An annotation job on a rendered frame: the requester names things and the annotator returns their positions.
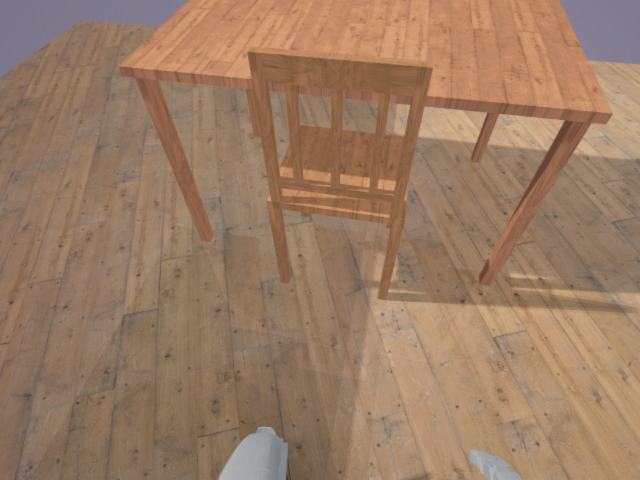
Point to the table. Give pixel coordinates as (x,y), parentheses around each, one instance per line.
(513,57)

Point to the right robot hand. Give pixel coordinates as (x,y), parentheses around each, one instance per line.
(493,468)

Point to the chair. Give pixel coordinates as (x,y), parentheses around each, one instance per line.
(334,172)

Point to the left robot thigh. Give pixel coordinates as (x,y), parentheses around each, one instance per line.
(260,456)

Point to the robot left shin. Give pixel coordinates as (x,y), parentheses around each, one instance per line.
(266,430)

